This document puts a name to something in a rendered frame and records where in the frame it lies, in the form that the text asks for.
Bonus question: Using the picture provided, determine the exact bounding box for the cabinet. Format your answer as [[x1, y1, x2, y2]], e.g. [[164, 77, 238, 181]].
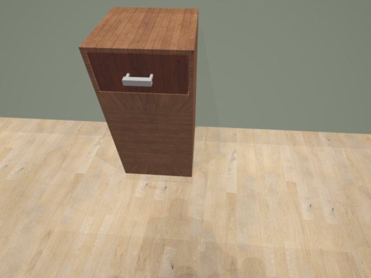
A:
[[79, 7, 198, 177]]

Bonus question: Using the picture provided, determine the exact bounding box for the handle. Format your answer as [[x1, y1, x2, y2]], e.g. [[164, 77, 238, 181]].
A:
[[122, 73, 153, 87]]

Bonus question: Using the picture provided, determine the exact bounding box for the drawer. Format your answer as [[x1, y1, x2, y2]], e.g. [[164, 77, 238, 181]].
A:
[[87, 52, 189, 94]]

